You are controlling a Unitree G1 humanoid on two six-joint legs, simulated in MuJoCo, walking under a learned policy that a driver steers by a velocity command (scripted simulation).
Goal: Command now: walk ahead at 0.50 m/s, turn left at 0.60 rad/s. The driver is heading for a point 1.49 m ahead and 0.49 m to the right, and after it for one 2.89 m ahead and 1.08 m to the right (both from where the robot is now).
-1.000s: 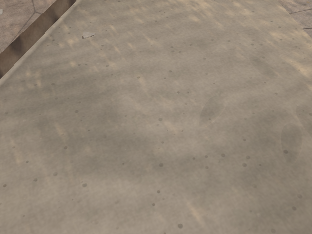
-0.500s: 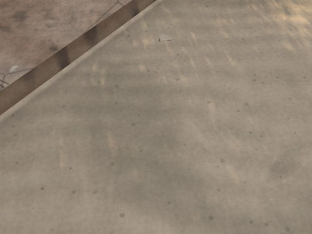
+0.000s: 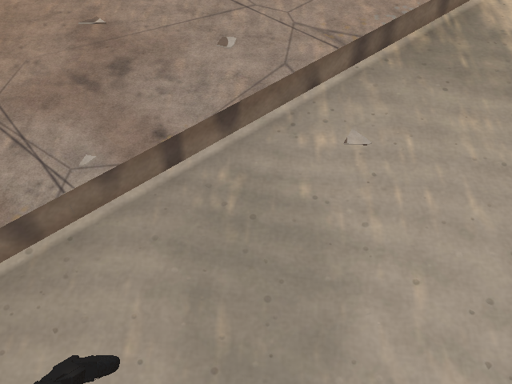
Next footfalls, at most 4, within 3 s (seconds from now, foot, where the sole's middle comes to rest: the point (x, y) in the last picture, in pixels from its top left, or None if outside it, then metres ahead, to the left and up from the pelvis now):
0.40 left None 0.33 0.14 -0.76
0.80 right None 0.24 -0.11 -0.76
1.28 left None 0.33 0.10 -0.76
1.64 right None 0.17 -0.11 -0.76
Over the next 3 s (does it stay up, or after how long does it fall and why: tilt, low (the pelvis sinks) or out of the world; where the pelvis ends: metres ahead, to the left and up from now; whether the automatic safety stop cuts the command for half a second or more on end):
stays up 0.74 -0.34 0.02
